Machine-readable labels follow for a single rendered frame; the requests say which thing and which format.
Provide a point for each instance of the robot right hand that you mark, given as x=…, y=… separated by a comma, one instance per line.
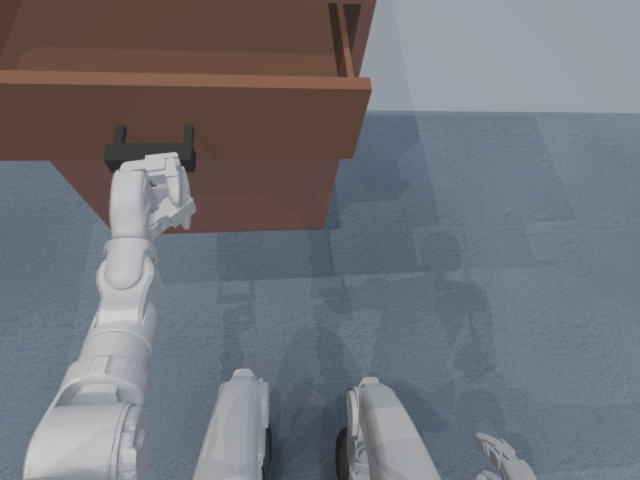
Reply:
x=503, y=457

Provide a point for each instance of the robot right thigh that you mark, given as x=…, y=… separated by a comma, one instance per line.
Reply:
x=394, y=447

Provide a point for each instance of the robot right shin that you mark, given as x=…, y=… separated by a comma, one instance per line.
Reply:
x=356, y=450

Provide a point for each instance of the robot left hand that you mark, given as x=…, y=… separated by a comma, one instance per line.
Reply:
x=132, y=198

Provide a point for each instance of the cabinet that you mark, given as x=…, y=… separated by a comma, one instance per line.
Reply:
x=244, y=195

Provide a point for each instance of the handle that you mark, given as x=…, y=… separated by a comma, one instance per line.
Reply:
x=118, y=152

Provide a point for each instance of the robot left upper arm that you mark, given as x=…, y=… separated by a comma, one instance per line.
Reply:
x=105, y=441

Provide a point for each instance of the drawer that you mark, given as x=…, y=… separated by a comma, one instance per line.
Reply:
x=257, y=79

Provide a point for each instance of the robot left forearm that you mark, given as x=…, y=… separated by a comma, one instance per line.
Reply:
x=113, y=361

